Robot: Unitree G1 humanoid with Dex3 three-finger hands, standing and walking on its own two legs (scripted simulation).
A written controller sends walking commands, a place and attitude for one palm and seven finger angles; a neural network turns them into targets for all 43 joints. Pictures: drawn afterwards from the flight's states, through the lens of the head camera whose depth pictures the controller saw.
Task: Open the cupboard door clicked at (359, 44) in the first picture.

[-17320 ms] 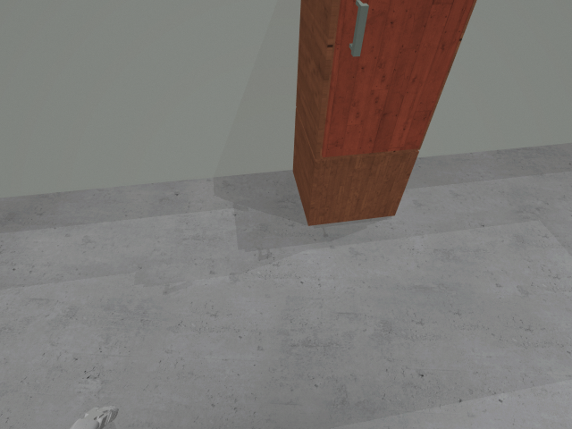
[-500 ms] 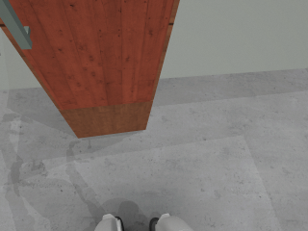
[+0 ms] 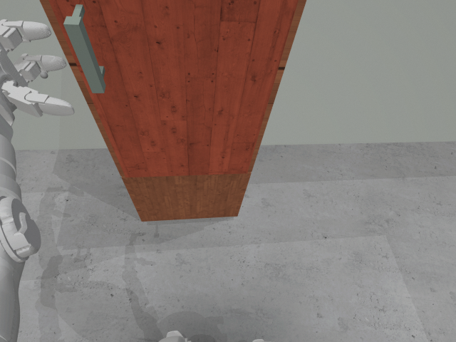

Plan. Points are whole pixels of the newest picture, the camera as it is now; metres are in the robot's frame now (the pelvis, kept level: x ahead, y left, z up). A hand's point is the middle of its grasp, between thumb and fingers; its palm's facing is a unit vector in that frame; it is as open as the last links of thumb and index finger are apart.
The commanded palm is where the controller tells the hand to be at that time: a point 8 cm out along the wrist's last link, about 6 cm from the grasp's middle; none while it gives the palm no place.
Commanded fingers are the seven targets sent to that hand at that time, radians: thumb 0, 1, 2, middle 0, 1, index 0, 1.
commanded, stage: move the hooked fingers beside the handle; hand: left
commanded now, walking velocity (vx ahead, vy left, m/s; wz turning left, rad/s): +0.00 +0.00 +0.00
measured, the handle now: (89, 51) +0.58 +0.21 +0.15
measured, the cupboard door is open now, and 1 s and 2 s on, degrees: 0 0 0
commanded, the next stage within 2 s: none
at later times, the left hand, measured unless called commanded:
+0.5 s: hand (46, 68) +0.52 +0.26 +0.16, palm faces +0.03 -1.00 +0.00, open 14.0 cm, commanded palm +0.51 +0.31 +0.14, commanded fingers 0.00 -0.50 0.30 -0.30 -1.20 -0.30 -1.20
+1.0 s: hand (40, 68) +0.54 +0.28 +0.14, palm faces +0.00 -1.00 +0.02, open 14.0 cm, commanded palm +0.52 +0.31 +0.14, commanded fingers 0.00 -0.50 0.30 -0.30 -1.20 -0.30 -1.20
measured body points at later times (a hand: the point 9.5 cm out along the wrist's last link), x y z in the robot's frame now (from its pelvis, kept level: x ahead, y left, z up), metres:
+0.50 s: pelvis -0.03 -0.01 -0.01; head +0.11 +0.02 +0.42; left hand +0.51 +0.31 +0.16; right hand -0.11 -0.29 -0.09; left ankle +0.00 +0.08 -0.71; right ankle -0.04 -0.13 -0.71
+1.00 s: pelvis +0.01 +0.01 -0.01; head +0.13 +0.05 +0.42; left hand +0.53 +0.33 +0.14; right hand -0.03 -0.25 -0.10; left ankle +0.00 +0.08 -0.71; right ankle -0.04 -0.13 -0.71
